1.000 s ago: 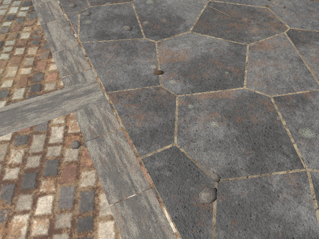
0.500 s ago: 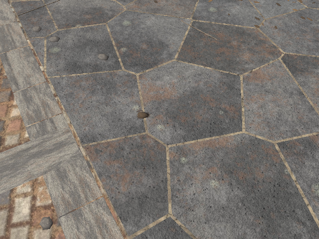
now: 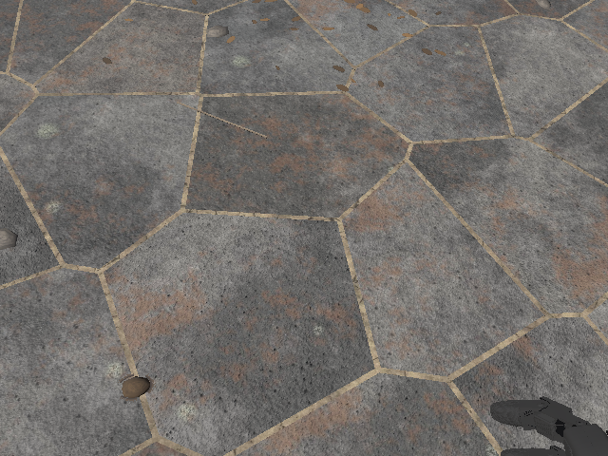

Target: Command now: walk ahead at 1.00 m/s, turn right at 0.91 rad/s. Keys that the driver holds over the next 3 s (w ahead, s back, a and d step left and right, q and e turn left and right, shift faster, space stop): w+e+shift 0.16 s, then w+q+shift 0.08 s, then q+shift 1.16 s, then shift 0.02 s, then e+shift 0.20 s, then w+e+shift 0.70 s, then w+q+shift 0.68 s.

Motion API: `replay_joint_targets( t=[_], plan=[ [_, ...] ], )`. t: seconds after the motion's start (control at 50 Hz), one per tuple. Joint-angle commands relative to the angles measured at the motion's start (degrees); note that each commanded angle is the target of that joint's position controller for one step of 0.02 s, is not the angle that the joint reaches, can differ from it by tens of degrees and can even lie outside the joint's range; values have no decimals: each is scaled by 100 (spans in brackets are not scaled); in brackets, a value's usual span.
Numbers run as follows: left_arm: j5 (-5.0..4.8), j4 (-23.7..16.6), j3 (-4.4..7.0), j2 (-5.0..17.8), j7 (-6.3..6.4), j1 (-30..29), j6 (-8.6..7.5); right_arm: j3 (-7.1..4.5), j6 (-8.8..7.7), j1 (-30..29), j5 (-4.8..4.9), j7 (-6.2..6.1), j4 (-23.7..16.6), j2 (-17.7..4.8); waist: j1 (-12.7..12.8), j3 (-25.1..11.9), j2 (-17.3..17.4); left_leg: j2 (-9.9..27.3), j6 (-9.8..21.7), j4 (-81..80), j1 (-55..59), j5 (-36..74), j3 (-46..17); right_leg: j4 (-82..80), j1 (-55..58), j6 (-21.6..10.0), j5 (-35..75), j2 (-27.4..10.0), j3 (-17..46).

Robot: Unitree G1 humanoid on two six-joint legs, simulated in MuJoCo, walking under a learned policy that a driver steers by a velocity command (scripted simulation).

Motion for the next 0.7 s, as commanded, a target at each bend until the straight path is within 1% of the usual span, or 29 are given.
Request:
replay_joint_targets(
  t=[0.02,0.08,0.12,0.14,0.16,0.18,0.2,0.22,0.24,0.26,0.28,0.3,0.32,0.34,0.36,0.4,0.42,0.44,0.48,0.5,0.52,0.54,0.56,0.58,0.6,0.62,0.64,0.66,0.7],
  plan=[
    [-35,-575,218,892,-39,-368,-215,-27,21,-514,115,54,-526,-428,-110,471,58,-374,-50,-1532,1121,1491,689,-1152,-1637,-543,2074,-1188,1498],
    [-89,-553,280,1012,-61,-88,-178,-52,0,-748,215,29,-697,-576,156,187,-203,-646,135,-2377,1434,2003,679,-840,-704,-287,3116,-1370,1623],
    [-78,-605,310,1129,-7,-196,-155,-139,-21,-383,213,-30,-644,-809,-48,-153,-240,-896,240,-2894,2198,1672,609,-132,-244,-17,4187,-1376,1652],
    [-34,-639,345,1304,-5,-280,-159,-259,-44,236,236,-99,-487,-1086,-358,-626,-271,-1032,304,-2846,2957,1251,553,705,-93,130,4845,-1377,1668],
    [-1,-719,386,1514,-26,-611,-177,-388,-70,1316,265,-185,-238,-1335,-1049,-1152,-304,-927,351,-2828,4114,893,516,1943,-414,246,4800,-1262,1608],
    [91,-792,302,1223,-35,-896,-252,-550,-74,2708,189,-306,112,-1670,-1715,-1783,-201,-421,482,-2454,5392,92,308,3469,-1073,291,4065,-1101,1265],
    [67,-976,33,134,-5,-718,-313,-632,-103,3409,-40,-365,337,-1986,-1550,-2181,1357,1049,775,-2795,6478,-1447,-1679,5472,-2482,358,-773,-561,778],
    [-157,-1059,-90,127,-34,264,-312,-717,-88,2823,-6,-235,386,-2171,-752,-2647,2718,1725,1544,-4198,6545,-2208,-5004,6297,-3485,432,-1185,-377,512],
    [37,-882,-79,472,8,-277,-212,-635,-64,1992,49,-147,182,-1407,-720,-1517,1370,1317,1615,-4364,5682,-2831,-4365,6326,-3882,390,-585,-953,332],
    [151,-979,-70,550,-51,-904,-175,-544,-73,1753,111,-95,224,-992,-761,-778,454,1018,1667,-4232,4809,-1424,-3274,6081,-3812,504,-279,-1064,219],
    [222,-1106,-92,472,-76,-1300,-162,-501,-97,1795,87,-62,376,-854,-699,-455,14,784,1638,-4096,4244,362,-2549,5807,-3656,591,-379,-1121,175],
    [296,-1275,-125,340,-101,-1550,-131,-436,-148,2069,133,-57,609,-752,-627,-307,98,641,1674,-3963,3981,2164,-2052,5593,-3630,690,-629,-1169,134],
    [346,-1395,-176,198,-108,-1642,-98,-393,-194,2319,223,-31,854,-654,-527,-235,298,527,1626,-3941,3895,3384,-1710,5257,-3662,794,-829,-1263,11],
    [377,-1515,-217,144,-104,-1758,-81,-375,-231,2489,324,-18,1012,-628,-470,-229,384,412,1555,-3939,3903,4142,-1483,4788,-3701,893,-1000,-1328,-93],
    [378,-1642,-267,99,-123,-1865,-87,-386,-236,2465,364,-36,1071,-712,-367,-224,438,294,1498,-4016,3700,4558,-1276,4158,-3549,989,-903,-1340,-214],
    [248,-1838,-425,-55,-202,-2113,-105,-465,-153,1978,318,-86,983,-984,-149,-241,569,-181,1299,-4198,2650,4688,-643,2435,-2328,1117,54,-1215,-515],
    [158,-1830,-468,-68,-226,-2173,-92,-533,-102,1910,311,-74,950,-1131,-170,-337,740,-410,1158,-4256,2251,4368,-468,1850,-1553,1140,795,-1016,-664],
    [101,-1813,-458,31,-219,-2169,-60,-596,-68,1987,335,-46,946,-1273,-168,-415,815,-433,1063,-4263,2064,3928,-568,1608,-983,1128,1402,-883,-667],
    [122,-1713,-370,353,-124,-1967,6,-657,-11,2041,425,-25,887,-1326,-30,-429,622,-434,801,-3901,1973,3283,-795,1196,-285,1046,2109,-983,-428],
    [183,-1630,-319,491,-42,-1779,7,-668,9,2086,466,-33,860,-1290,48,-466,436,-564,644,-3425,2010,3232,-804,1011,22,992,2259,-1092,-323],
    [270,-1594,-272,638,40,-1566,-29,-677,19,2186,506,-35,832,-1241,137,-565,252,-818,509,-2694,1943,2913,-767,821,390,937,2456,-1319,-202],
    [377,-1625,-217,922,111,-1209,-94,-648,33,2368,561,-43,697,-1045,206,-966,-293,-1158,368,-1403,1547,1252,-544,879,1081,787,4054,-2268,444],
    [410,-1774,-178,1127,108,-863,-67,-562,136,3264,715,-167,610,-562,-68,-2076,-1304,-1557,361,521,1233,-2597,-24,1261,1821,228,6701,-4261,1724],
    [126,-1788,-184,805,54,-868,20,-621,314,3721,591,-294,730,-870,-204,-2488,-1028,-1311,411,1253,1201,-2674,113,1314,1637,18,7090,-4331,1923],
    [24,-1931,-210,548,70,-1354,37,-635,448,3616,459,-316,787,-886,-329,-2142,-877,-1153,351,1599,957,-2232,248,993,1152,-113,5784,-4074,1710],
    [16,-1999,-292,212,110,-1744,53,-657,534,3212,325,-261,751,-916,-402,-1513,-651,-959,263,1530,783,-1817,349,675,558,-28,4875,-3618,1199],
    [49,-1992,-328,112,165,-1941,64,-703,597,2916,281,-185,661,-952,-482,-1118,-772,-874,172,1483,705,-1580,373,454,202,12,4551,-3354,803],
    [60,-1932,-306,168,214,-1937,72,-715,672,2801,260,-117,594,-898,-550,-853,-853,-811,92,1441,802,-1432,411,280,-187,5,4495,-3239,443],
    [82,-1851,-239,246,251,-1843,58,-705,780,2608,295,-56,449,-724,-646,-827,-767,-797,45,1373,975,-1223,485,94,-488,-81,4261,-3182,70]
  ],
)
Next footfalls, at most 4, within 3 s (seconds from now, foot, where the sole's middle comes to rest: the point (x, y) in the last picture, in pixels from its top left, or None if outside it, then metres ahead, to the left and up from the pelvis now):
0.18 left None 0.40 0.17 -0.77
0.54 right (366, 388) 0.64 -0.08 -0.77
0.98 left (259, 406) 0.58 0.16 -0.77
1.40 right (329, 365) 0.69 0.01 -0.77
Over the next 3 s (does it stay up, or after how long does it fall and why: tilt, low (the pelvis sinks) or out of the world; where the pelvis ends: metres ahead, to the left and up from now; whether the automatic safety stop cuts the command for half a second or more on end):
stays up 1.57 0.26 0.00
